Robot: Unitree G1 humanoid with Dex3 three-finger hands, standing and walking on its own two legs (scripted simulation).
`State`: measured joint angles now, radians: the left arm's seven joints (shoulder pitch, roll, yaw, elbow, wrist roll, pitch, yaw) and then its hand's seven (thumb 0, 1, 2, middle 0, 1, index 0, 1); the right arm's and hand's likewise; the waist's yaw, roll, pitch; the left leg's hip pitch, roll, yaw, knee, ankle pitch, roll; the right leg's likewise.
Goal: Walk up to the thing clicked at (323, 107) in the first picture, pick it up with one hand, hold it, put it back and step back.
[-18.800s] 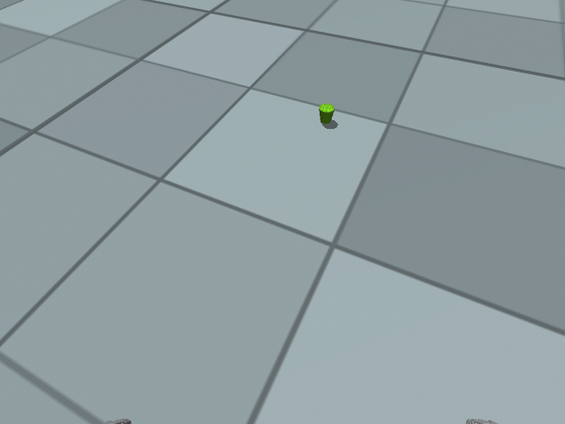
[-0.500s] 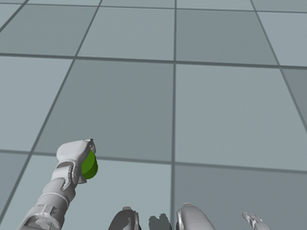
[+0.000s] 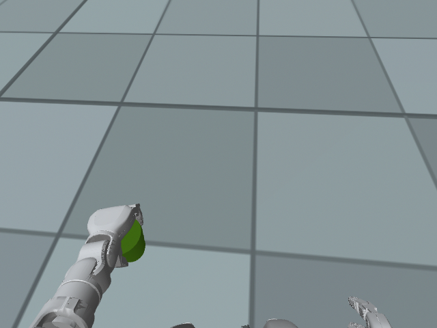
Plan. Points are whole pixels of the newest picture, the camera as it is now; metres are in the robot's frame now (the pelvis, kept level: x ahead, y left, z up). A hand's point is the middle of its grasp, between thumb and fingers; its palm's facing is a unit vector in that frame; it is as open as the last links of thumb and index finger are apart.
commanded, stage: hold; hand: left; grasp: from above
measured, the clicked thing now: (126, 242) +0.31 +0.22 -0.11
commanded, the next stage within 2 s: crouch in 1.66 s
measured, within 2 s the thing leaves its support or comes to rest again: neither
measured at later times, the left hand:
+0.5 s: hand (113, 240) +0.29 +0.23 -0.05, palm faces -0.46 -0.06 -0.89, open 10.9 cm
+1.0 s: hand (108, 246) +0.27 +0.23 -0.03, palm faces -0.45 -0.06 -0.89, open 10.9 cm
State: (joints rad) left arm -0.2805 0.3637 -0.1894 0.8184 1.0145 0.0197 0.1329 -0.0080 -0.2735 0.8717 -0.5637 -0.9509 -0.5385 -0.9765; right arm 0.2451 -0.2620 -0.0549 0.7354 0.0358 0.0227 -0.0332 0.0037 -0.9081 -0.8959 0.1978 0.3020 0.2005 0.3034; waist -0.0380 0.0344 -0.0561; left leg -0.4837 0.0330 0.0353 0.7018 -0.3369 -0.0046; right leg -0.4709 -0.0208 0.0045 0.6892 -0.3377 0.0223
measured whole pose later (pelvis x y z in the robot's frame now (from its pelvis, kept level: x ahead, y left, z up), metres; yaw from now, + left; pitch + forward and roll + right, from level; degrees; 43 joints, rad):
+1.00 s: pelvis -0.02 +0.00 +0.02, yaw -1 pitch +0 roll +0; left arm -0.22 0.39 -0.21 0.65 1.00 0.01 -0.01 0.00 -0.23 0.91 -0.48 -1.03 -0.46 -1.05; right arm 0.20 -0.26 -0.03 0.69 0.05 0.05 -0.04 0.01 -0.92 -0.90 0.20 0.30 0.20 0.30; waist 0.01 0.05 -0.01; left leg -0.29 0.02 0.05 0.52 -0.24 0.00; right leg -0.29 -0.03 0.02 0.52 -0.24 0.03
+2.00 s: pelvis -0.01 +0.00 +0.02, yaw +0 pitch +1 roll +0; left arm -0.23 0.37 -0.20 0.72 1.03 -0.02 0.04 0.00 -0.23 0.93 -0.46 -1.04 -0.45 -1.05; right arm 0.19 -0.25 -0.03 0.69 0.05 0.07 -0.04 0.01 -0.91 -0.90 0.20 0.30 0.20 0.30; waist -0.01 0.04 0.01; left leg -0.30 0.02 0.04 0.51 -0.23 0.00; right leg -0.30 -0.03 0.01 0.51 -0.24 0.02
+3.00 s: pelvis -0.07 +0.00 -0.30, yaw -2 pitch +37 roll -5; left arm -0.72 0.49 0.02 1.22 1.22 -0.11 0.42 0.00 -0.26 0.98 -0.48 -1.04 -0.47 -1.04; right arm 0.14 -0.24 -0.05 0.75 -0.10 -0.07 0.05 0.00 -0.90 -0.90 0.20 0.30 0.20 0.30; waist -0.14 0.03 -0.18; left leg -1.99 0.03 -0.06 2.00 -0.67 0.01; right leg -1.93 -0.02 -0.03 1.96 -0.68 0.03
